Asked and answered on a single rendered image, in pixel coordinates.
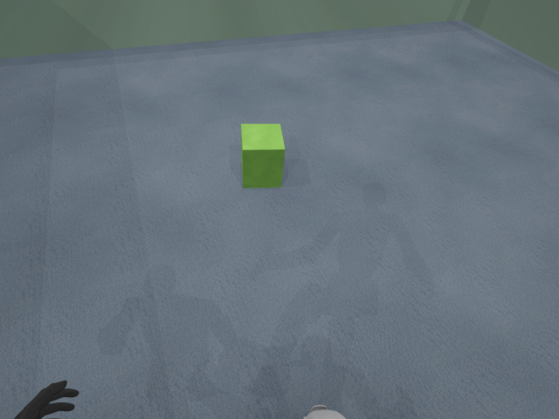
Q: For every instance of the robot right shin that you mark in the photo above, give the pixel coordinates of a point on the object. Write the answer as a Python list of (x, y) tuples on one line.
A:
[(318, 407)]

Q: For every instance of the robot left hand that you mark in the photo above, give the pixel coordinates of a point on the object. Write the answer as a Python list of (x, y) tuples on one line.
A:
[(40, 407)]

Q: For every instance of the carton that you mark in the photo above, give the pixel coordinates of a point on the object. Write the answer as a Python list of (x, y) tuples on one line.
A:
[(262, 155)]

